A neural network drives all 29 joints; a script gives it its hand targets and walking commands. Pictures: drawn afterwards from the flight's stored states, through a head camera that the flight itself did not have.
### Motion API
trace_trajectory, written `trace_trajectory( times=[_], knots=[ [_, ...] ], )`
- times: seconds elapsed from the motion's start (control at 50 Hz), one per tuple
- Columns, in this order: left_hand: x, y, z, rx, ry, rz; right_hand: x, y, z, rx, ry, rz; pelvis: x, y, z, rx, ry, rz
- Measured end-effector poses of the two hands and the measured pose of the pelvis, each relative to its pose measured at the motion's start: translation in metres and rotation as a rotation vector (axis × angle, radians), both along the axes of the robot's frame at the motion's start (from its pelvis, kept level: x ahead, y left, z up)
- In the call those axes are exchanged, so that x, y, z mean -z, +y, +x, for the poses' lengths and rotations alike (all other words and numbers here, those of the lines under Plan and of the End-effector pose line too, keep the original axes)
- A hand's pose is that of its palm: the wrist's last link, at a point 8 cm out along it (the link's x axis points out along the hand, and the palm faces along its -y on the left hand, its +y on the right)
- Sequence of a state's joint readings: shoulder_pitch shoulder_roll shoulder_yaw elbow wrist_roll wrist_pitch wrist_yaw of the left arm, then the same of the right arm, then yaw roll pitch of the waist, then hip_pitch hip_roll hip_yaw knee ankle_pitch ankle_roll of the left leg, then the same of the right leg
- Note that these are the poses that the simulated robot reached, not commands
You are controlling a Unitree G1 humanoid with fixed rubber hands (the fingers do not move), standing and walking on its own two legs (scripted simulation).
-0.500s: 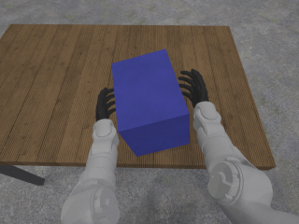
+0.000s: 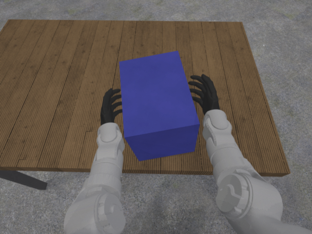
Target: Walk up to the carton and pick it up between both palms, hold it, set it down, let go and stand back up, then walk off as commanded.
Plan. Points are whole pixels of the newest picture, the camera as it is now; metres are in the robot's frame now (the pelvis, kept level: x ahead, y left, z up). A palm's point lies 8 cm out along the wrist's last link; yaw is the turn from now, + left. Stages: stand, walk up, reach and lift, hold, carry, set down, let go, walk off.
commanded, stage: set down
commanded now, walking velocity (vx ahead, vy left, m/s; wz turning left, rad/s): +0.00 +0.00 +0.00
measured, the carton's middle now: (157, 107) +0.47 +0.05 -0.03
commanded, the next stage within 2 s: none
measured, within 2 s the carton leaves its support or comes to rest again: neither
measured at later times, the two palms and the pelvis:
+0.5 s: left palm (109, 120) +0.40 +0.17 +0.01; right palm (209, 107) +0.45 -0.09 +0.03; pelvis +0.00 +0.00 +0.00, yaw +0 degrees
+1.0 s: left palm (111, 121) +0.41 +0.17 -0.01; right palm (208, 109) +0.45 -0.09 +0.01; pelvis +0.00 +0.00 +0.00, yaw +0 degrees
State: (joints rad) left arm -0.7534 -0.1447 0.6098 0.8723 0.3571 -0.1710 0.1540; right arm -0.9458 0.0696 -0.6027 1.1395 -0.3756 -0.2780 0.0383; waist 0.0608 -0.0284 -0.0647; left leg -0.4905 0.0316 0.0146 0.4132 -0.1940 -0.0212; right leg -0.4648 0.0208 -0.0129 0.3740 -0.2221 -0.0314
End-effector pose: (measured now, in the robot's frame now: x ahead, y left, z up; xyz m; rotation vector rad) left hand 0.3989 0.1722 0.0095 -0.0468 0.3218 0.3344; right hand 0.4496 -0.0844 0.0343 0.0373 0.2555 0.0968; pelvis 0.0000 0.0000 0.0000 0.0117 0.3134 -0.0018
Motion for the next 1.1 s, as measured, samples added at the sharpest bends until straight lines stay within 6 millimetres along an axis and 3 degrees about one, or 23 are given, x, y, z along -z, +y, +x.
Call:
trace_trajectory(
  times=[0.62, 1.1],
  knots=[
    [0.004, -0.001, 0.001, 0.017, -0.001, 0.015, 0.007, -0.003, -0.002, 0.017, 0.003, 0.002, 0.0, 0.0, 0.001, -0.001, 0.011, 0.0],
    [0.031, 0.0, 0.006, -0.004, 0.029, 0.019, 0.028, -0.001, 0.009, 0.002, 0.01, -0.053, 0.003, 0.003, 0.003, -0.001, 0.083, -0.004]
  ],
)
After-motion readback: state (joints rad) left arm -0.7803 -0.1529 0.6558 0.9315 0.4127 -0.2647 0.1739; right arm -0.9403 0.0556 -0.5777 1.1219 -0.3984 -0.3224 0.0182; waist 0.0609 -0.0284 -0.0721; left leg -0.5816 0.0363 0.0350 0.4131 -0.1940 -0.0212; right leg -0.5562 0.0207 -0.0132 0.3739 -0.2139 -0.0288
